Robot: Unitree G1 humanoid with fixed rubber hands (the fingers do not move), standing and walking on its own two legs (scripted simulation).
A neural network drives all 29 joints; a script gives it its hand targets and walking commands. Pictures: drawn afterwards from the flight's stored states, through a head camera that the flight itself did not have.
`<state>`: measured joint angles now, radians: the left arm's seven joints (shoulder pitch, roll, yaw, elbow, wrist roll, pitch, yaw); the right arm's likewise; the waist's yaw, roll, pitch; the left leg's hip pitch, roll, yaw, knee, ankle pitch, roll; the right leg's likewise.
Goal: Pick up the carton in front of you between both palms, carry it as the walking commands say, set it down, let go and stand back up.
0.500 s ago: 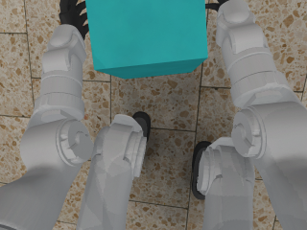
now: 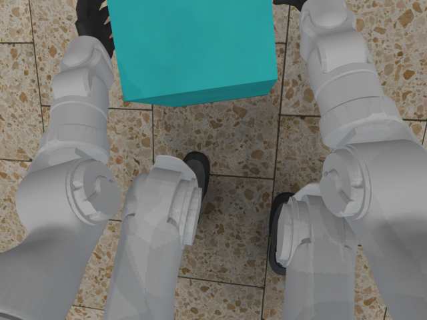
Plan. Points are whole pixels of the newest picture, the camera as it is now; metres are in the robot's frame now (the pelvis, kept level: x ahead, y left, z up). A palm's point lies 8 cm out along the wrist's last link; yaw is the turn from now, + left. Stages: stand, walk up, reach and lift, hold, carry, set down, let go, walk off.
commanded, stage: set down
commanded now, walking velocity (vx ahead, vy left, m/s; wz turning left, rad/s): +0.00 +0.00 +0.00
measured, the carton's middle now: (204, 38) +0.51 +0.12 -0.25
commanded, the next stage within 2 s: let go in 1.34 s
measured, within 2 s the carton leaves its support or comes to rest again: neither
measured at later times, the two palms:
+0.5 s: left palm (70, 29) +0.48 +0.29 -0.13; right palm out of the picture +0.59 -0.07 -0.13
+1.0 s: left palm out of the picture +0.48 +0.30 +0.03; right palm out of the picture +0.60 -0.07 +0.03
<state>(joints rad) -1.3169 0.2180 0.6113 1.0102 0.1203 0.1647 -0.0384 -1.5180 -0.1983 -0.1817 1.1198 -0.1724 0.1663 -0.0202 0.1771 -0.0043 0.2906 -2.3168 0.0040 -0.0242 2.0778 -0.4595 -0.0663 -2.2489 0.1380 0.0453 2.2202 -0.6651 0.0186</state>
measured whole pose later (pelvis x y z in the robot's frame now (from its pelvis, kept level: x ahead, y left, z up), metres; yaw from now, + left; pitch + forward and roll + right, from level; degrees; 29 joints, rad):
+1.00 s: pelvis +0.02 +0.02 +0.14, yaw +0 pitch +49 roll -1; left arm -1.07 0.19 0.40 0.75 -0.07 0.18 0.08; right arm -1.34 -0.37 -0.09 0.98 0.01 0.23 -0.03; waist 0.19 -0.04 -0.04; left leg -2.06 -0.02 -0.03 1.60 -0.38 -0.02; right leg -1.97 0.08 0.05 1.70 -0.57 0.03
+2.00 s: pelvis +0.11 +0.03 +0.37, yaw +0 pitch +20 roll +0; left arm 0.02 0.20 0.05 0.44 -0.02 0.03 -0.09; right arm -0.17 -0.14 -0.13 0.57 -0.07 0.03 -0.07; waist 0.12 0.02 -0.04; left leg -0.77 -0.03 -0.02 0.67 -0.25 0.01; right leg -0.67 0.02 0.09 0.69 -0.36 0.03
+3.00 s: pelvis +0.13 +0.02 +0.39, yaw +0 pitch +0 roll +0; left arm 0.22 0.33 0.06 0.63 0.04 0.04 0.01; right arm 0.20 -0.30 -0.05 0.72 -0.05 0.01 -0.01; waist 0.00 -0.04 -0.01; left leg -0.27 -0.01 -0.03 0.53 -0.26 0.00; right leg -0.16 0.03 0.08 0.51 -0.35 0.00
